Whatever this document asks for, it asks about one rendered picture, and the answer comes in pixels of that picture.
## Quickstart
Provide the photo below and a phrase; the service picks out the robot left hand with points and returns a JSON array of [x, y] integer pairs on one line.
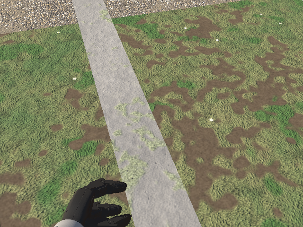
[[88, 213]]

